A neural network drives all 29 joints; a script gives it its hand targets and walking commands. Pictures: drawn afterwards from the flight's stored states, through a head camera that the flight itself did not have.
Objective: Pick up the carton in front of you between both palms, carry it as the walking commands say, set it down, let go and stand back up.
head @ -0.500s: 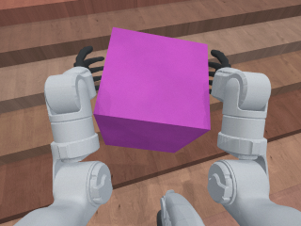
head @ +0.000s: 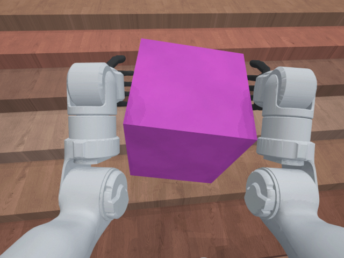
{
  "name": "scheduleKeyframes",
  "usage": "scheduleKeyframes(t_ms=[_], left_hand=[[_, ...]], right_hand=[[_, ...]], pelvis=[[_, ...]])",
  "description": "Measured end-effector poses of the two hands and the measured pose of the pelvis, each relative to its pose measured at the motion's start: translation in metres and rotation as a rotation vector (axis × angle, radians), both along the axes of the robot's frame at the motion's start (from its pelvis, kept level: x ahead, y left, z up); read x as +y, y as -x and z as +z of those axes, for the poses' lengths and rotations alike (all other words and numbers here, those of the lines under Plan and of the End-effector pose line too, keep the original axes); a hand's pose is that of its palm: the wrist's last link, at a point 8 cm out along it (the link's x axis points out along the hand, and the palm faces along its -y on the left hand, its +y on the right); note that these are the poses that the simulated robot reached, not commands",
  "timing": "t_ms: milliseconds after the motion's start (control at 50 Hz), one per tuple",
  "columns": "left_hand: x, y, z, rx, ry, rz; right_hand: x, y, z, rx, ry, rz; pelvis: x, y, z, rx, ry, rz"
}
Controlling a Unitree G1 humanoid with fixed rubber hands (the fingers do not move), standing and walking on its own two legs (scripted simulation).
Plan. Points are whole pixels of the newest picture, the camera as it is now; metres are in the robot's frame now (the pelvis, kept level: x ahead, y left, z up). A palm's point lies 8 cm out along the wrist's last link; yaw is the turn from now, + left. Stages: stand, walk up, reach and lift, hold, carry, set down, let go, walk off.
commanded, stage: carry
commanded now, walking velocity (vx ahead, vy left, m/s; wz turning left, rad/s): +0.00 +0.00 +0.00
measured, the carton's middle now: (181, 120) +0.41 -0.01 +0.11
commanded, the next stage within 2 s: none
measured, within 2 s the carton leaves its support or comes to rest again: neither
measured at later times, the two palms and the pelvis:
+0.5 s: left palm (134, 92) +0.47 +0.10 +0.13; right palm (253, 89) +0.49 -0.18 +0.14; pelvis +0.10 -0.03 +0.01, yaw -2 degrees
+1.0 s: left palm (143, 75) +0.54 +0.09 +0.13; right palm (252, 76) +0.55 -0.20 +0.13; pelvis +0.18 -0.04 +0.00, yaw -2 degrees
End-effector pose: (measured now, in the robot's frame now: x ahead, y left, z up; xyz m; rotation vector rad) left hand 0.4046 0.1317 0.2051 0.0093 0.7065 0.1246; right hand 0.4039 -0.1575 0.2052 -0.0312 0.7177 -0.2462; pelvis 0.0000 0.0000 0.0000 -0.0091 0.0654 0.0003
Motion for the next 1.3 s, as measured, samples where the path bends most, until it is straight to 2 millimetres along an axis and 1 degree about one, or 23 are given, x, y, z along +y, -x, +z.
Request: scheduleKeyframes(t_ms=[80,160,220,260,320,380,440,520,580,660,740,780,820,880,940,1040,1060,1100,1160,1220,1300], left_hand=[[-0.024,-0.025,-0.013,0.086,0.003,-0.055],[-0.036,-0.040,-0.036,0.143,0.005,-0.069],[-0.038,-0.048,-0.049,0.158,-0.002,-0.053],[-0.038,-0.052,-0.054,0.139,-0.018,-0.029],[-0.035,-0.054,-0.062,0.116,-0.038,-0.002],[-0.032,-0.052,-0.070,0.116,-0.046,0.025],[-0.030,-0.057,-0.073,0.114,-0.044,0.039],[-0.029,-0.072,-0.073,0.091,-0.039,0.022],[-0.028,-0.080,-0.076,0.085,-0.035,0.007],[-0.030,-0.085,-0.077,0.103,-0.035,0.004],[-0.035,-0.096,-0.067,0.100,-0.048,0.018],[-0.036,-0.103,-0.060,0.071,-0.062,0.032],[-0.039,-0.107,-0.059,0.060,-0.069,0.037],[-0.042,-0.113,-0.061,0.082,-0.085,0.035],[-0.043,-0.122,-0.066,0.108,-0.094,0.028],[-0.046,-0.149,-0.079,0.128,-0.084,-0.005],[-0.047,-0.156,-0.080,0.128,-0.080,-0.019],[-0.049,-0.169,-0.081,0.141,-0.068,-0.047],[-0.053,-0.183,-0.072,0.175,-0.079,-0.071],[-0.054,-0.192,-0.049,0.175,-0.078,-0.065],[-0.052,-0.207,-0.009,0.116,-0.080,-0.043]], right_hand=[[-0.023,-0.004,-0.013,0.085,-0.019,-0.090],[-0.034,-0.015,-0.032,0.142,-0.020,-0.121],[-0.037,-0.029,-0.044,0.159,-0.014,-0.099],[-0.036,-0.043,-0.049,0.139,-0.007,-0.062],[-0.034,-0.060,-0.058,0.113,0.002,-0.007],[-0.030,-0.069,-0.064,0.107,0.002,0.024],[-0.028,-0.076,-0.068,0.101,0.001,0.033],[-0.027,-0.085,-0.067,0.076,0.012,0.023],[-0.026,-0.087,-0.068,0.066,0.024,0.007],[-0.028,-0.089,-0.070,0.080,0.009,-0.018],[-0.032,-0.105,-0.062,0.076,-0.001,-0.001],[-0.034,-0.118,-0.055,0.045,0.011,0.032],[-0.036,-0.126,-0.054,0.030,0.022,0.051],[-0.039,-0.132,-0.057,0.047,0.012,0.048],[-0.040,-0.138,-0.066,0.071,0.002,0.038],[-0.043,-0.151,-0.077,0.083,0.006,-0.011],[-0.043,-0.154,-0.077,0.082,0.012,-0.028],[-0.045,-0.157,-0.072,0.087,0.030,-0.072],[-0.046,-0.160,-0.056,0.098,0.043,-0.131],[-0.046,-0.170,-0.034,0.097,0.027,-0.140],[-0.044,-0.189,0.003,0.038,0.014,-0.127]], pelvis=[[0.002,-0.022,0.010,0.008,0.029,-0.012],[-0.006,-0.046,0.015,0.017,0.036,-0.018],[-0.017,-0.063,0.017,0.022,0.018,-0.018],[-0.025,-0.072,0.013,0.021,0.005,-0.018],[-0.033,-0.079,0.010,0.026,-0.003,-0.028],[-0.036,-0.085,0.010,0.028,-0.020,-0.029],[-0.035,-0.094,0.011,0.040,-0.036,-0.034],[-0.030,-0.105,0.007,0.049,-0.019,-0.031],[-0.029,-0.111,0.006,0.049,-0.018,-0.010],[-0.032,-0.122,0.010,0.048,-0.001,0.001],[-0.042,-0.135,0.018,0.051,-0.013,0.001],[-0.048,-0.139,0.013,0.051,-0.029,-0.007],[-0.051,-0.142,0.011,0.050,-0.037,-0.018],[-0.049,-0.152,0.008,0.053,-0.035,-0.031],[-0.045,-0.163,0.005,0.043,-0.036,-0.042],[-0.034,-0.190,0.003,0.015,-0.041,-0.028],[-0.031,-0.197,0.005,0.004,-0.045,-0.023],[-0.025,-0.207,0.016,-0.015,-0.064,-0.025],[-0.021,-0.212,0.040,-0.021,-0.068,-0.030],[-0.021,-0.218,0.062,-0.011,-0.060,-0.041],[-0.025,-0.226,0.080,0.001,-0.040,-0.055]])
